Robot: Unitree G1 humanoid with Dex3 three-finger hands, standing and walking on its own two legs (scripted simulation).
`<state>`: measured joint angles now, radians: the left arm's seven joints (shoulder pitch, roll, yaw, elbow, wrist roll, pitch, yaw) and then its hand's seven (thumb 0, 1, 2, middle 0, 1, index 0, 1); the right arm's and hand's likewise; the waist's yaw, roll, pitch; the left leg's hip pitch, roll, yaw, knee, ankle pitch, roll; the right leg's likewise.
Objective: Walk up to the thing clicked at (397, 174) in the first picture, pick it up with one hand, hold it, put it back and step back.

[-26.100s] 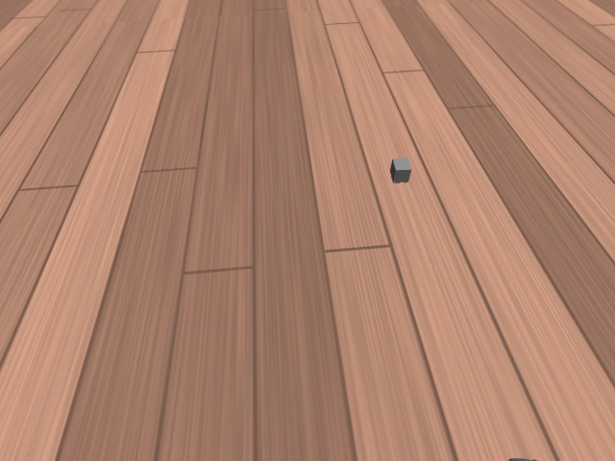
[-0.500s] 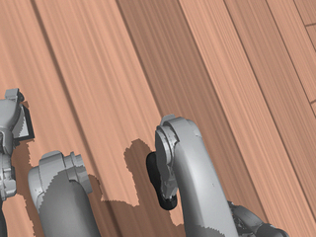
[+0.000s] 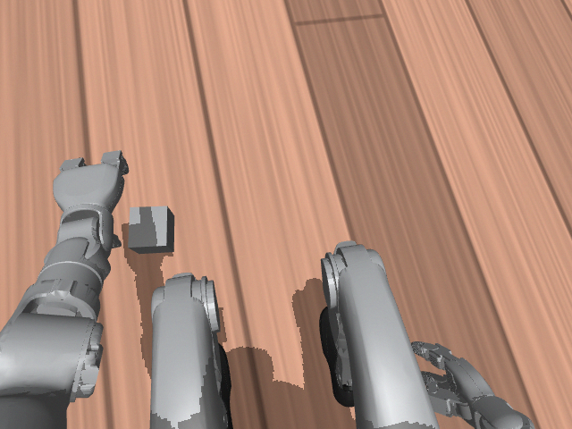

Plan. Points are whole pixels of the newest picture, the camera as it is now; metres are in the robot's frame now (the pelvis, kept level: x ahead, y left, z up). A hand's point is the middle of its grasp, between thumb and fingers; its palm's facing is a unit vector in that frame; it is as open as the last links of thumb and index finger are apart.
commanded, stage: withdraw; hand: left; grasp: from above
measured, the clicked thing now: (152, 230) +0.45 +0.23 -0.35
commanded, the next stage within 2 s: home in 0.60 s
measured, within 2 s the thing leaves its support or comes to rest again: neither
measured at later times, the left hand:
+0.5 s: hand (134, 239) +0.40 +0.22 -0.21, palm faces -0.48 -0.01 -0.88, open 11.9 cm
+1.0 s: hand (107, 226) +0.40 +0.23 -0.11, palm faces -0.43 -0.16 -0.89, open 10.8 cm
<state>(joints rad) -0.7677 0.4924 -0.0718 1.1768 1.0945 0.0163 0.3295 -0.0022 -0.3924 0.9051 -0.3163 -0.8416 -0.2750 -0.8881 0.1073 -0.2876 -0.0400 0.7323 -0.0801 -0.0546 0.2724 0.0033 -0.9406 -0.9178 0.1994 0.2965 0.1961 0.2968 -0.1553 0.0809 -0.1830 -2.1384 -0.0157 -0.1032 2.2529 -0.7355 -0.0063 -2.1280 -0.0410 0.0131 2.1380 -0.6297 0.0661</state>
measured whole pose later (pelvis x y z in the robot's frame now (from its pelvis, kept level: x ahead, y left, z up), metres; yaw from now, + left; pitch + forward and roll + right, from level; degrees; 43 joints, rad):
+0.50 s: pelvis -0.02 -0.01 -0.03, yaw +1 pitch +33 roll -6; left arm -0.90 0.56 -0.03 1.49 1.28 -0.18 0.50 0.00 -0.22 0.76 -0.47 -0.67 -0.43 -0.71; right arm 0.13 -0.31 0.00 0.76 -0.15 -0.11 0.13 0.00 -0.94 -0.92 0.20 0.30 0.20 0.30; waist -0.23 -0.01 -0.08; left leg -2.23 -0.04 -0.13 2.31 -0.67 -0.04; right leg -2.22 -0.05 0.00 2.21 -0.57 0.05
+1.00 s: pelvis +0.00 +0.00 +0.04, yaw +1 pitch +36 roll -6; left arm -0.60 0.45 -0.04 0.96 1.02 -0.04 0.26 0.00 0.14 0.88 -0.26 -0.55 -0.26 -0.56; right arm 0.20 -0.28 -0.05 0.68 -0.04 -0.01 0.14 0.00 -0.91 -0.90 0.20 0.30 0.20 0.30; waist -0.13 0.08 -0.20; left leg -2.04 -0.02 -0.10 2.13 -0.72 -0.02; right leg -2.03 -0.05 0.01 2.03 -0.62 0.06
